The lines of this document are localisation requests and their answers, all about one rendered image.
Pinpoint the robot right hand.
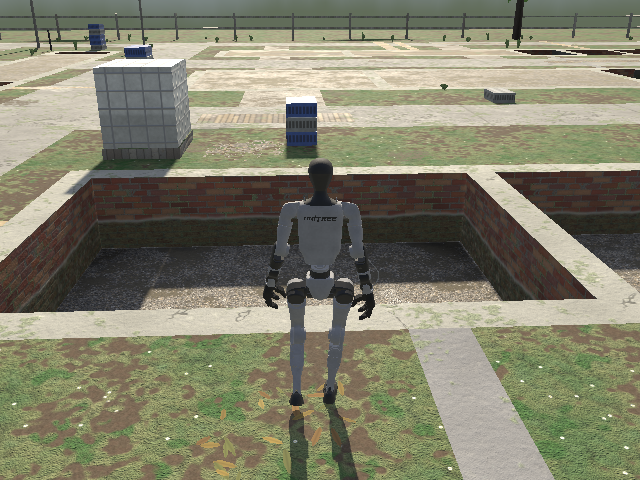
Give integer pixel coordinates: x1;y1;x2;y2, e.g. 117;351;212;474
351;292;375;320

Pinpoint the robot left forearm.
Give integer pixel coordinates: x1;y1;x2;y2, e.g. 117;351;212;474
265;242;284;287

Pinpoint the robot right forearm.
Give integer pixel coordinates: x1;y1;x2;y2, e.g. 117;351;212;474
354;243;374;295

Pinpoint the left robot upper arm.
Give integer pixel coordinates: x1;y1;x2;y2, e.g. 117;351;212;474
274;201;300;257

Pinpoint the robot left hand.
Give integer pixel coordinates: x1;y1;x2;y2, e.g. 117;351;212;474
263;284;286;309

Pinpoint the right robot upper arm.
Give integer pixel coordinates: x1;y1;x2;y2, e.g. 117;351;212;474
341;201;365;259

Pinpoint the robot left thigh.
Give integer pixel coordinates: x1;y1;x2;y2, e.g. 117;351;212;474
286;278;307;344

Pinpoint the left robot foot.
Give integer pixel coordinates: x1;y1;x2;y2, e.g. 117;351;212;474
289;391;304;406

